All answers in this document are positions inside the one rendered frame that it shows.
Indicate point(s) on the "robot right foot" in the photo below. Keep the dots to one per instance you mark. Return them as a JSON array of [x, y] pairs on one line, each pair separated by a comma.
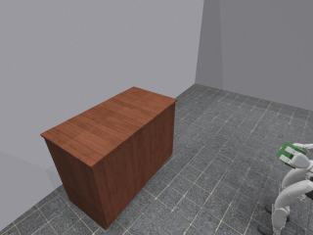
[[269, 209]]

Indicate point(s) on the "table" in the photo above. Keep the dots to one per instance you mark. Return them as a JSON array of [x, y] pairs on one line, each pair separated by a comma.
[[107, 154]]

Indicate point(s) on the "left robot hand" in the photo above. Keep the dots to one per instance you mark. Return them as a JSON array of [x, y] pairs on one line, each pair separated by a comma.
[[298, 160]]

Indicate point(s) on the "sponge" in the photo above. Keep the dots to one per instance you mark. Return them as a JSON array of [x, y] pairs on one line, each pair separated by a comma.
[[287, 154]]

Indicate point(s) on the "right robot hand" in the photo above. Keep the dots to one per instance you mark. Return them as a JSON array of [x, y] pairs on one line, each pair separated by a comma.
[[298, 145]]

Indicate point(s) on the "robot right forearm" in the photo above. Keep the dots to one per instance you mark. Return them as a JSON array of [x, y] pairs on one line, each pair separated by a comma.
[[308, 148]]

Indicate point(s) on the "robot left shin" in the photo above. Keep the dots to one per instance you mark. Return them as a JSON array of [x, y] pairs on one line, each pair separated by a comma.
[[279, 218]]

